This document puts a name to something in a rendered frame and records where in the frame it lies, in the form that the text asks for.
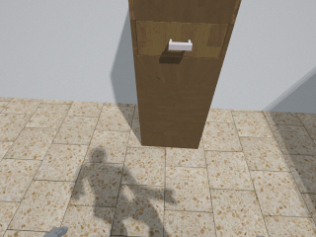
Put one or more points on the drawer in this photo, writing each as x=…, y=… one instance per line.
x=153, y=38

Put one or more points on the handle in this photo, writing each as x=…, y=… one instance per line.
x=175, y=45

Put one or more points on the robot left hand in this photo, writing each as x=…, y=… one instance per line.
x=56, y=232

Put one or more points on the cabinet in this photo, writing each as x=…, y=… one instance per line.
x=174, y=93

